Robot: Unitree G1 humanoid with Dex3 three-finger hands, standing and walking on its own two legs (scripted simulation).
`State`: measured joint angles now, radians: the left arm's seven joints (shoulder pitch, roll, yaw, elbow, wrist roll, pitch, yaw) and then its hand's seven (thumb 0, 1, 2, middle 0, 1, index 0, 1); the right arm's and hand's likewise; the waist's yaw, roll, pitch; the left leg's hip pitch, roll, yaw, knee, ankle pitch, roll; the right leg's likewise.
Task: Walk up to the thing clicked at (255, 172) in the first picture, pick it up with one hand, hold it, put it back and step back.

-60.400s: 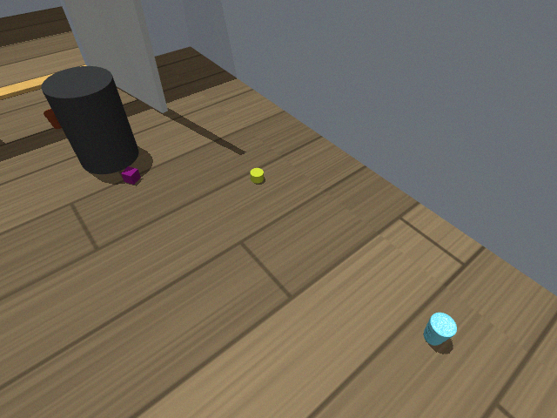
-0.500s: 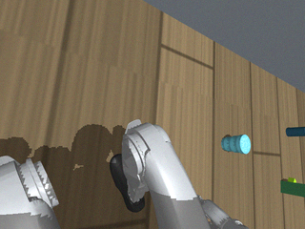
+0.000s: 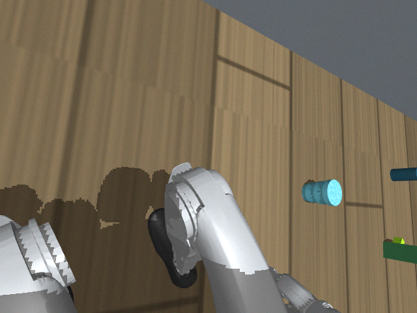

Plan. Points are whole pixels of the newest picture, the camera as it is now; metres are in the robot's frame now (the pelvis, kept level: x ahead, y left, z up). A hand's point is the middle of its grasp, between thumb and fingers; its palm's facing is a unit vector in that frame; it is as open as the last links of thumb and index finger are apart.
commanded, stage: close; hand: left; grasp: from above
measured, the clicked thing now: out of the picture +0.44 +0.39 -0.28
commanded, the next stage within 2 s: settle in 0.38 s
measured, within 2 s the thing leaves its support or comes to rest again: leaves its support in 0.72 s
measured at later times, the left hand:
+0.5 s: hand out of the picture +0.43 +0.37 -0.26, palm faces -0.40 -0.21 -0.89, open 7.9 cm
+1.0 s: hand out of the picture +0.44 +0.39 -0.20, palm faces -0.36 -0.16 -0.92, open 6.5 cm
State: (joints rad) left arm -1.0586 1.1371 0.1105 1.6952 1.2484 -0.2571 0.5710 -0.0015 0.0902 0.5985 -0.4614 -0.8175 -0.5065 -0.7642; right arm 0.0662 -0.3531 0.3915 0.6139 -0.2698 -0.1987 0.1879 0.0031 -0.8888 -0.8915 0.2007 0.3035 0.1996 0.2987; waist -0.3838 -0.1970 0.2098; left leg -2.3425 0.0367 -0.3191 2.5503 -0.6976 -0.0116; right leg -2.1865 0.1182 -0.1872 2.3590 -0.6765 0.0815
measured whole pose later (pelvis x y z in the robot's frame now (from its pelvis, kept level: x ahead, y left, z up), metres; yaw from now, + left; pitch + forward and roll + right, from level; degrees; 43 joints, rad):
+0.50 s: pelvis +0.00 +0.00 +0.00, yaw +0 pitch +25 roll -16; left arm -1.06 1.13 0.11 1.70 1.25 -0.26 0.57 -0.03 0.24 0.43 -0.55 -0.63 -0.79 -0.66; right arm 0.05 -0.35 0.38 0.62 -0.27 -0.21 0.19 0.00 -0.89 -0.89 0.20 0.30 0.20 0.30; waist -0.37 -0.19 0.20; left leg -2.34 0.04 -0.31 2.55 -0.70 -0.01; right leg -2.19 0.11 -0.18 2.36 -0.68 0.08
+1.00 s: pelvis +0.00 +0.00 +0.00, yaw +1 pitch +28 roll -15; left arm -0.99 1.04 0.12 1.49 1.20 -0.19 0.43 -0.09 0.30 0.33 -0.59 -0.55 -1.01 -0.62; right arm 0.11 -0.34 0.29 0.63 -0.23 -0.16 0.20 0.00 -0.90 -0.89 0.20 0.30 0.20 0.30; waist -0.33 -0.11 0.11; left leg -2.36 0.03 -0.29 2.52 -0.69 -0.01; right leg -2.21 0.10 -0.17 2.36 -0.68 0.07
